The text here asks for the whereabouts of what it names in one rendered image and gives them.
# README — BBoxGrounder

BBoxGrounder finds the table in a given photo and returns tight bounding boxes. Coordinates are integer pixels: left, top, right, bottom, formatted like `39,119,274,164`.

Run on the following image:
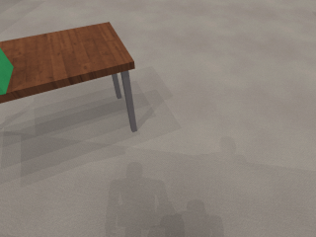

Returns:
0,22,137,132

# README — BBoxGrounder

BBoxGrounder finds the carton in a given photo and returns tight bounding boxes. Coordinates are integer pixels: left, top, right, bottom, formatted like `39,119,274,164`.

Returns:
0,48,14,95

